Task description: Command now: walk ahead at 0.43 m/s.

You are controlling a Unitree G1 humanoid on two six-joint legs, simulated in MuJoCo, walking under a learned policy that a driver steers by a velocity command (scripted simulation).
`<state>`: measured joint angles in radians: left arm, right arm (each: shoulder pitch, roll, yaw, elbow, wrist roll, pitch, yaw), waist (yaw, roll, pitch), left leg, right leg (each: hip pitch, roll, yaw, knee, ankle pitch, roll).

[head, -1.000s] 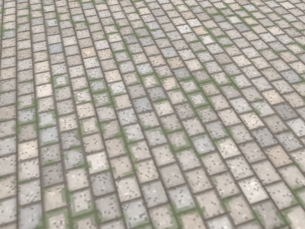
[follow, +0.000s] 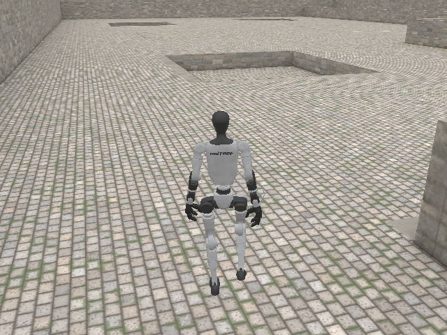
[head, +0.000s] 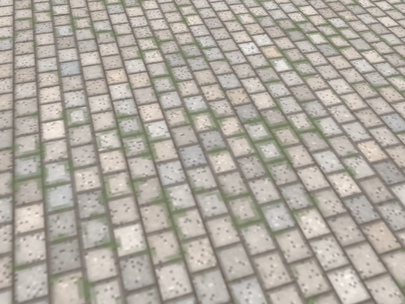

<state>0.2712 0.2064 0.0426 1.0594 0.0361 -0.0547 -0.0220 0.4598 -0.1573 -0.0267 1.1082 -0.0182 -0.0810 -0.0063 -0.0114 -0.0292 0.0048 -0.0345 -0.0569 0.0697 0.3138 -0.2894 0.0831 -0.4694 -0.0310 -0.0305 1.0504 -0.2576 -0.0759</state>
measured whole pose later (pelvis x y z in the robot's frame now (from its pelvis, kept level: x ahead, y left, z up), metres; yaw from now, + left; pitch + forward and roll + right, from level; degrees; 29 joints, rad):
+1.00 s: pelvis +0.57 +0.03 +0.00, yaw +0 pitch -1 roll +0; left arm 0.28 0.20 0.05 1.00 0.03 -0.07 -0.01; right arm 0.28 -0.20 -0.06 1.02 -0.02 -0.08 0.01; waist 0.01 -0.03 0.05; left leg -0.20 -0.07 0.11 0.38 -0.17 0.11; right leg -0.46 -0.05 0.00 1.14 -0.28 -0.08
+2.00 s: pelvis +1.11 +0.03 -0.03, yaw +16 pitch +0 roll +0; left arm 0.37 0.19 0.05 0.99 0.01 -0.08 0.01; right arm 0.11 -0.22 -0.07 0.87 -0.03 -0.03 0.02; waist 0.01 -0.01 0.07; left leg -0.40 -0.10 0.12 0.60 -0.22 0.17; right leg -0.20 -0.04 -0.13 1.15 -0.42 -0.02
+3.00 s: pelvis +1.58 +0.21 -0.02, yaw +21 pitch +1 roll -2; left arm 0.40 0.23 0.04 0.92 -0.01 -0.04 0.01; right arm 0.07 -0.21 -0.01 0.80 -0.03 -0.07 -0.02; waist 0.08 0.01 0.07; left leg -0.42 -0.01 0.02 0.52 -0.10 0.05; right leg -0.16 0.08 0.05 0.66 -0.47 -0.05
